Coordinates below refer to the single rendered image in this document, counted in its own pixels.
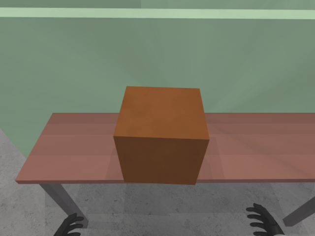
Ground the table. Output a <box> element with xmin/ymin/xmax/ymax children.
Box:
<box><xmin>15</xmin><ymin>113</ymin><xmax>315</xmax><ymax>229</ymax></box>

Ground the carton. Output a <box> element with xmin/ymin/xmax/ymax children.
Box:
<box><xmin>113</xmin><ymin>86</ymin><xmax>210</xmax><ymax>185</ymax></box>

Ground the robot right hand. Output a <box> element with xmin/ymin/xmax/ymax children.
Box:
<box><xmin>246</xmin><ymin>203</ymin><xmax>285</xmax><ymax>236</ymax></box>

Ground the robot left hand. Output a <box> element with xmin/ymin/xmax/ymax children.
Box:
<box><xmin>54</xmin><ymin>213</ymin><xmax>84</xmax><ymax>236</ymax></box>

